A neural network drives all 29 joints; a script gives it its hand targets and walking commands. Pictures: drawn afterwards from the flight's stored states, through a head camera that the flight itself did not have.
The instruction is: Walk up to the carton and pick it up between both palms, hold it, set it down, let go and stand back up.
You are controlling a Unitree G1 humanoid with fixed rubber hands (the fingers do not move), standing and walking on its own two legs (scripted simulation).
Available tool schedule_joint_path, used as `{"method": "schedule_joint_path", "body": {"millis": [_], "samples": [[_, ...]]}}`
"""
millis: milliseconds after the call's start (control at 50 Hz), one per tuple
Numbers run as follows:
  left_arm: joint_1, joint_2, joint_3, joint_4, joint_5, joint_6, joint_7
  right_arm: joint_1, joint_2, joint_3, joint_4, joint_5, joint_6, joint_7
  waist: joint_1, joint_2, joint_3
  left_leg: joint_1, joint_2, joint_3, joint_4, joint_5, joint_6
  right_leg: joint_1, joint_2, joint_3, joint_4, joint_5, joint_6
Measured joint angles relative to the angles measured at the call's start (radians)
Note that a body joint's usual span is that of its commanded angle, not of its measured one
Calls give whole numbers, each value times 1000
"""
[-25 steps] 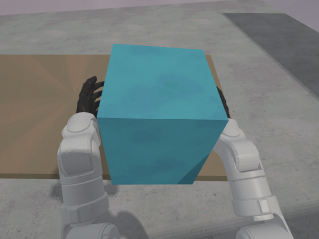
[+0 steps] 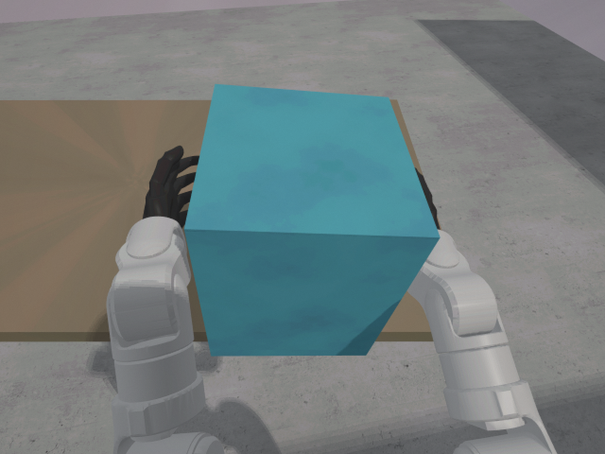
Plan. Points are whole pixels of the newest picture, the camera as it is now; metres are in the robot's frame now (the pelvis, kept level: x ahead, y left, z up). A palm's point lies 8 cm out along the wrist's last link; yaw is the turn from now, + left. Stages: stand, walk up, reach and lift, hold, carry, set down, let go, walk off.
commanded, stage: hold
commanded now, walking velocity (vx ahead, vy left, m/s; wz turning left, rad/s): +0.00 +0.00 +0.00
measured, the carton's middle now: (296, 231) +0.35 -0.01 +0.14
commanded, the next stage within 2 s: none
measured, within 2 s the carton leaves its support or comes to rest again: neither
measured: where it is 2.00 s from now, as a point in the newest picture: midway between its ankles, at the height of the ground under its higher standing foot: outside the picture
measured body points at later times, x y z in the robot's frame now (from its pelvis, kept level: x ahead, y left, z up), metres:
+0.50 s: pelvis +0.00 -0.01 +0.00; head +0.00 -0.01 +0.45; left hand +0.36 +0.14 +0.18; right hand +0.36 -0.15 +0.15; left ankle +0.00 +0.12 -0.76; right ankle -0.01 -0.12 -0.76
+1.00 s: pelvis +0.00 +0.00 +0.00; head +0.00 -0.01 +0.45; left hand +0.36 +0.13 +0.18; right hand +0.36 -0.16 +0.14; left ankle +0.00 +0.12 -0.76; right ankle -0.01 -0.12 -0.76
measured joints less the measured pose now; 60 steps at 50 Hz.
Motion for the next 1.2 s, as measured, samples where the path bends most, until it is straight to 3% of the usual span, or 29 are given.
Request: {"method": "schedule_joint_path", "body": {"millis": [460,800,1200], "samples": [[-23,-5,41,58,-9,-42,-11,-31,8,-7,43,-18,-12,-1,17,7,-8,3,13,-4,0,-1,-6,5,13,-4,0,-3,-8],[20,5,-2,-14,-7,-1,-5,13,2,11,-12,5,-1,-10,0,-2,2,5,-4,-5,0,-2,2,8,-4,-5,0,-4,2],[-26,-15,34,41,7,-20,-4,-35,1,-9,44,-19,-4,12,8,7,2,10,15,3,0,1,-8,9,16,3,0,2,-10]]}}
